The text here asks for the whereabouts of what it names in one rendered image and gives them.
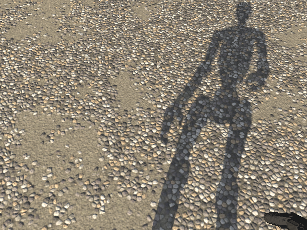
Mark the right robot hand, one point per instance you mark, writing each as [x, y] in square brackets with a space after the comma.
[290, 221]

